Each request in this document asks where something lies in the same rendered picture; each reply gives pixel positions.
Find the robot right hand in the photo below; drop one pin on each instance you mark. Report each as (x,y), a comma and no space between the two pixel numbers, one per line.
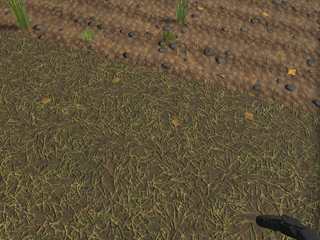
(288,226)

